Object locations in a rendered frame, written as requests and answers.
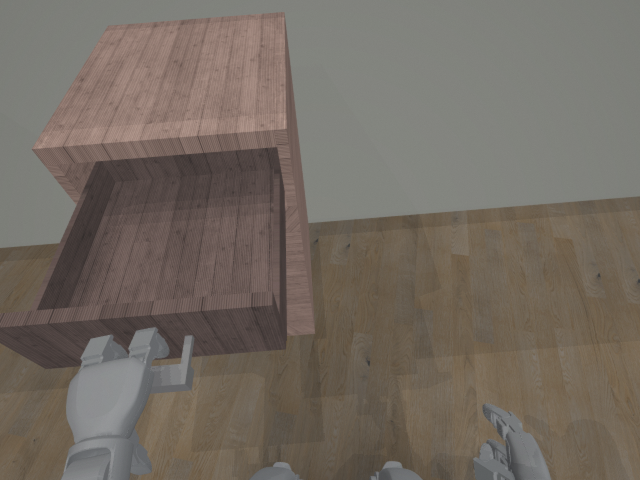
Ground left robot shin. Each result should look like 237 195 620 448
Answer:
273 462 292 471

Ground cabinet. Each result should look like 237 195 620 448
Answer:
32 12 315 336

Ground right robot shin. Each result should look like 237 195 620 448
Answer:
382 461 403 469

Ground left robot forearm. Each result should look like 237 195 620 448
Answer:
60 435 134 480

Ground drawer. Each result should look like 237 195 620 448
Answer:
0 147 287 369

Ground left robot hand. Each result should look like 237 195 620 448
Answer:
66 327 170 475

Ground handle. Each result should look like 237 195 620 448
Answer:
150 335 195 394

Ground right robot hand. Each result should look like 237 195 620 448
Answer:
473 403 551 480

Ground robot shin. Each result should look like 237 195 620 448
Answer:
273 462 292 471
382 461 403 469

